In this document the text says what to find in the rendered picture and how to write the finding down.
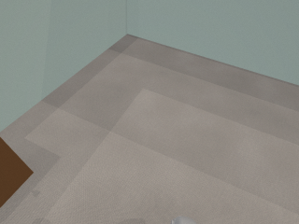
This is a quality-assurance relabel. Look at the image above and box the cabinet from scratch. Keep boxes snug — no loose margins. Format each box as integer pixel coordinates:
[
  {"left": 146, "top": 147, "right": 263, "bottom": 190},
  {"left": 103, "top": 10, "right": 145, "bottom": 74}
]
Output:
[{"left": 0, "top": 137, "right": 33, "bottom": 208}]

